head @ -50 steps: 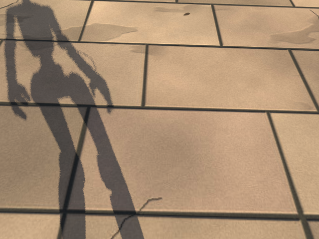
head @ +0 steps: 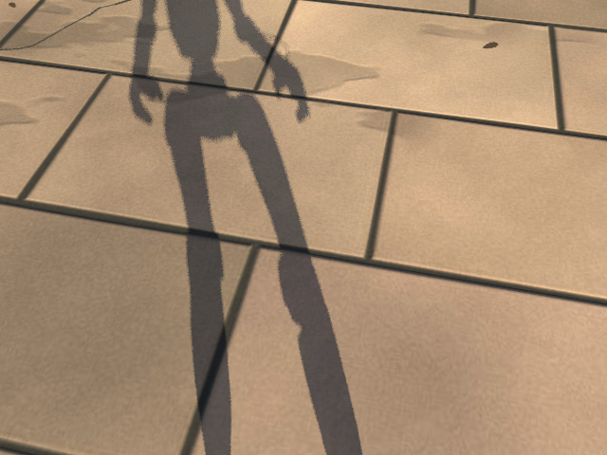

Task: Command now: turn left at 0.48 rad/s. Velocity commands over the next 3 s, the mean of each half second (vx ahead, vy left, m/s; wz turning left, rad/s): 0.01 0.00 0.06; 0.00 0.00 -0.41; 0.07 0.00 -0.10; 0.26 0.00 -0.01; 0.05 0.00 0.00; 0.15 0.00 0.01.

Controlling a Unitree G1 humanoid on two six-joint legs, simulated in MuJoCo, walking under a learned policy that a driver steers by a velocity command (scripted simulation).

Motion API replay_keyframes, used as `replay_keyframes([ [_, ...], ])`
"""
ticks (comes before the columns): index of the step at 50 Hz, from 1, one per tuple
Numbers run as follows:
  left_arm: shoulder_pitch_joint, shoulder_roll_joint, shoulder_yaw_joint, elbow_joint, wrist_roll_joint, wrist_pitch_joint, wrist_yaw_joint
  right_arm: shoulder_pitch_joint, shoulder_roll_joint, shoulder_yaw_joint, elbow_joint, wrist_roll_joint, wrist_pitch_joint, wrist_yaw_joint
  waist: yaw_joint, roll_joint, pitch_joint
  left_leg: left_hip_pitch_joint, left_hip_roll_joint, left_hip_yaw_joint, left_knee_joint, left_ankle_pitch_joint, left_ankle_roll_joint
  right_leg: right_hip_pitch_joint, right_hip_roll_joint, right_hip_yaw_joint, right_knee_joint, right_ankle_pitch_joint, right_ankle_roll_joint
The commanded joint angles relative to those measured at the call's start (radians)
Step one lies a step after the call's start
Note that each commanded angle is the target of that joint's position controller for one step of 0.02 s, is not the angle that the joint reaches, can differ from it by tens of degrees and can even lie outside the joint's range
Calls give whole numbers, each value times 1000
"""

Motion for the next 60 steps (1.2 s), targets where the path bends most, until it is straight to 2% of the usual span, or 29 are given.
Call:
replay_keyframes([
  [1,-15,181,51,-49,-23,-8,-2,42,-66,-22,-70,-4,-12,15,-30,-198,-128,139,-45,72,-251,110,56,124,-206,141,-46,294,-189],
  [2,8,158,44,-35,-28,-9,-4,79,-72,-28,-55,-10,-13,13,-43,-172,-126,238,-69,70,-363,186,86,75,-176,114,11,241,-145],
  [3,53,112,32,-21,-12,-12,-12,100,-117,-39,-59,-16,-15,5,-34,-39,-132,384,16,-67,-425,370,124,-55,-115,35,159,76,-60],
  [4,63,40,3,-60,46,-18,-26,92,-225,-55,-93,-26,-15,-11,6,304,-136,512,305,-397,-401,770,246,-327,4,-51,452,-431,47],
  [5,-34,104,24,-80,24,-22,-13,128,-203,-46,-92,-61,-30,-3,-88,276,-183,390,378,-458,-450,703,392,-360,28,88,594,-474,55],
  [6,-64,144,36,-73,-2,-14,-5,99,-174,-35,-86,-69,-45,2,-81,183,-136,348,310,-385,-465,587,369,-358,17,116,672,-409,49],
  [8,-20,132,41,-27,3,7,6,-12,-119,-17,-88,-37,-56,-4,-30,121,-106,306,214,-280,-462,466,276,-351,4,134,674,-271,47],
  [13,67,60,15,24,-4,10,-7,-77,2,26,-58,-42,-68,-18,10,124,-122,246,138,-132,-477,409,242,-148,-8,129,464,-104,65],
  [16,16,77,8,3,-7,9,-17,-39,-47,11,-26,-51,-63,-21,-38,140,-85,248,175,-169,-485,303,273,-67,1,100,299,-170,56],
  [22,64,113,13,-8,-3,4,-27,-17,-111,-20,0,-11,-40,-43,-12,77,-36,276,197,-183,-409,329,241,0,32,74,41,32,-23],
  [24,66,195,37,-15,-5,3,-23,-5,-75,-22,-28,-35,-50,-48,-60,-134,-72,207,46,-13,-268,211,136,48,-57,236,42,293,-112],
  [25,80,187,41,-22,-11,3,-23,-72,-55,-20,-43,-43,-51,-50,-24,-207,-69,150,-40,85,-150,132,78,52,-116,357,-34,241,-180],
  [27,85,180,38,-43,8,-6,-15,-154,-22,-18,-71,-30,-47,-48,23,-279,-48,-22,-102,30,35,-119,58,123,-216,542,-130,248,-282],
  [29,77,200,44,-59,11,-30,-13,-121,-38,-30,-68,-18,-43,-37,16,-193,-61,-126,-77,-62,256,-264,48,181,-231,546,-114,357,-306],
  [31,4,199,51,-75,-18,-22,-9,-91,-32,-27,-62,-21,-46,-33,-21,-134,-75,-103,-47,-64,131,-183,31,178,-164,463,-78,368,-236],
  [33,-21,195,55,-85,-26,7,-8,-87,-3,-15,-61,-20,-55,-23,-13,-148,-101,2,-70,-26,-4,-108,12,137,-113,426,-49,367,-210],
  [37,-45,185,52,-105,-42,32,-14,33,-35,-31,-31,-10,-64,0,-54,-178,-124,250,-105,18,-384,143,30,35,-55,452,-7,155,-157],
  [38,-16,148,44,-104,-35,31,-13,73,-82,-47,-26,-20,-62,-6,-50,-93,-126,369,-5,-70,-436,177,66,-79,0,412,86,-35,-103],
  [39,26,70,26,-108,-19,27,-15,76,-184,-65,-49,-42,-53,-20,-18,213,-110,452,264,-371,-503,277,184,-307,156,240,364,-358,-23],
  [40,10,153,51,-135,-12,11,-12,72,-207,-66,-60,-77,-64,-10,-24,296,-82,304,410,-577,-562,282,332,-357,142,249,574,-471,8],
  [41,9,207,70,-114,-15,9,-12,8,-154,-49,-83,-75,-76,-12,-7,177,-38,257,366,-508,-569,222,342,-344,109,278,709,-393,15],
  [43,48,192,74,-55,-15,25,-5,-85,-95,-30,-92,-42,-83,-20,26,81,-6,235,227,-303,-546,155,252,-334,106,262,768,-249,33],
  [48,-12,102,36,-76,-15,26,-11,-24,-50,-5,-62,-39,-79,-39,-20,106,-49,323,180,-154,-521,318,272,-269,89,214,590,-147,81],
  [51,-47,56,6,-91,-5,25,-23,-13,-85,-12,-44,-31,-68,-36,-44,156,-66,307,177,-126,-510,302,278,-109,44,126,333,-212,79],
  [54,-15,87,12,-77,-11,19,-30,21,-107,-16,-24,-16,-56,-28,-47,153,-57,293,191,-149,-467,324,287,-2,66,70,106,-152,52],
  [56,37,100,11,-57,2,14,-32,70,-79,-4,6,-3,-59,-23,-21,113,-59,241,165,-129,-428,365,219,155,58,100,-126,72,-2],
  [57,58,148,16,-65,13,13,-25,82,-55,5,4,-20,-72,-17,-35,29,-102,181,123,-87,-367,303,151,262,-35,211,-105,273,-40],
  [58,23,198,25,-60,18,15,-20,123,-14,17,-4,-47,-89,-7,-107,-162,-117,147,30,12,-345,151,84,248,-111,281,-44,307,-110],
  [60,-38,66,-5,-72,19,6,-38,15,-39,16,-7,-55,-88,-10,-55,-156,-78,266,16,26,-351,151,36,79,-66,268,-87,17,-120],
])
